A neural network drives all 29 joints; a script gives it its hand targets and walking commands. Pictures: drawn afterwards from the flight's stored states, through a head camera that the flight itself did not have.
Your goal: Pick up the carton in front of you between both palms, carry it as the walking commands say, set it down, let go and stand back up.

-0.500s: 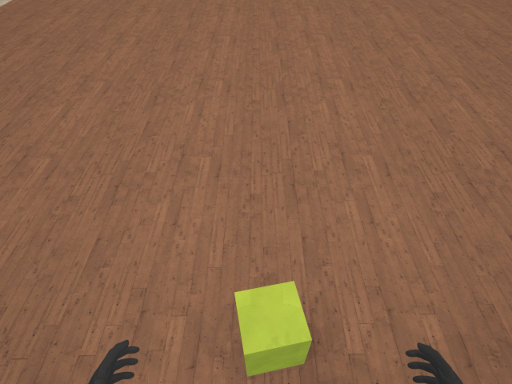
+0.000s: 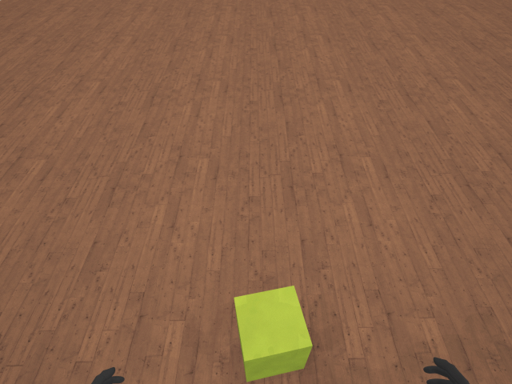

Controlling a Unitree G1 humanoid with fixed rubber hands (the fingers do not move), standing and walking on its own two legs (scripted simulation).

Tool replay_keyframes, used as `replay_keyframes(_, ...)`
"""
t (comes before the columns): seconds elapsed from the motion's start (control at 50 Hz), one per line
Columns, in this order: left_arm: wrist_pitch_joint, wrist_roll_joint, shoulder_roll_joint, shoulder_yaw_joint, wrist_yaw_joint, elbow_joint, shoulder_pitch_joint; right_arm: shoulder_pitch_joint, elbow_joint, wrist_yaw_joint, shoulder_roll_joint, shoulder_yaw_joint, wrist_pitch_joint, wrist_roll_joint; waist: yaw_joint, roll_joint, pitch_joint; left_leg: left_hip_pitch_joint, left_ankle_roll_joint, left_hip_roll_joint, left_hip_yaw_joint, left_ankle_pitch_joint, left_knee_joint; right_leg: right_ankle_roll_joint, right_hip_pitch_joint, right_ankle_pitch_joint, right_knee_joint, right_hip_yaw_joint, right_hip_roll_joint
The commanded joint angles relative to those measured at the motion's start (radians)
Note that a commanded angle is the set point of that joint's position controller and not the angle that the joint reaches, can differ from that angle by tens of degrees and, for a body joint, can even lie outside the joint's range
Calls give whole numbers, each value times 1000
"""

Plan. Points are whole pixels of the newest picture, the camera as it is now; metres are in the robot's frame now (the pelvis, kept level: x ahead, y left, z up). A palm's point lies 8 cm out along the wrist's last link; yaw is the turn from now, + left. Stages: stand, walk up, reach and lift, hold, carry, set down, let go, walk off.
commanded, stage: stand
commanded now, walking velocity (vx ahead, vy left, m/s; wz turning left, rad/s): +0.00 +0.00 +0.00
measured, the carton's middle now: (270, 334) +0.43 -0.02 -0.65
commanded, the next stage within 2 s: none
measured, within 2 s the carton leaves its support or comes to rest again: neither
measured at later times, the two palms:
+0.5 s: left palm out of the picture +0.08 +0.30 -0.10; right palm out of the picture +0.09 -0.30 -0.09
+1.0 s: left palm out of the picture +0.07 +0.31 -0.10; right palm out of the picture +0.07 -0.31 -0.09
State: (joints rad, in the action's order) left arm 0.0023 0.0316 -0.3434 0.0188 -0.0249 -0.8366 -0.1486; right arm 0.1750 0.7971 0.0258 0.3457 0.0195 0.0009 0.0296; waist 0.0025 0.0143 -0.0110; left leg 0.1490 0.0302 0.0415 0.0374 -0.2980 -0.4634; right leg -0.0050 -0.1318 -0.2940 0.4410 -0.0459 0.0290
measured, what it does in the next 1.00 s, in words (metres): stands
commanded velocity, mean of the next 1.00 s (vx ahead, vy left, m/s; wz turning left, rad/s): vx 0.00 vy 0.00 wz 0.00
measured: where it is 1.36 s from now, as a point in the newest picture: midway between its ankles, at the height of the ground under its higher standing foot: outside the picture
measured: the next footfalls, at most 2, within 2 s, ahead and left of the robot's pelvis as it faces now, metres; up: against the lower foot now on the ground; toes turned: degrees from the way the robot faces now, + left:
none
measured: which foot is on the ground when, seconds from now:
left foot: down 0.00-1.00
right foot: down 0.00-1.00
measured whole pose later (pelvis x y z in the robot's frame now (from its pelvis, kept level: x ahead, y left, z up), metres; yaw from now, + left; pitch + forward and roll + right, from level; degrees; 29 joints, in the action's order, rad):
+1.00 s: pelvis -0.03 +0.00 +0.01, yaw +0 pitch -2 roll +0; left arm -0.01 0.02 -0.39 0.00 -0.01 -1.03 -0.13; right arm 0.13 1.01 0.02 0.39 0.00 -0.01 0.02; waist 0.00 0.01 -0.03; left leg 0.10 0.03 0.04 0.03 -0.20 -0.34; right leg 0.00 -0.09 -0.20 0.33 -0.06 0.02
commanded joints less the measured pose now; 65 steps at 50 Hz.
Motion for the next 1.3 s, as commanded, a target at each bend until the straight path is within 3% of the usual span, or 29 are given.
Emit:
replay_keyframes(0.0, -13, -1, -146, 31, -4, 38, 29, -25, -37, 5, 168, 38, -13, -2, 0, -16, 59, -21, -15, -123, 99, 385, 58, -6, 30, 346, -36, -77, -102)
replay_keyframes(0.56, -21, -11, -189, 13, 5, -108, 51, -72, 123, -4, 205, 19, -21, -9, -4, -14, 11, -29, -7, -140, 113, 240, 160, -10, 30, 226, -136, -104, -124)
replay_keyframes(1.28, -24, -17, -215, 7, 9, -172, 64, -91, 194, -7, 222, 9, -25, -15, -4, -15, 13, -50, -1, -150, 114, 252, 182, -15, 35, 238, -159, -106, -134)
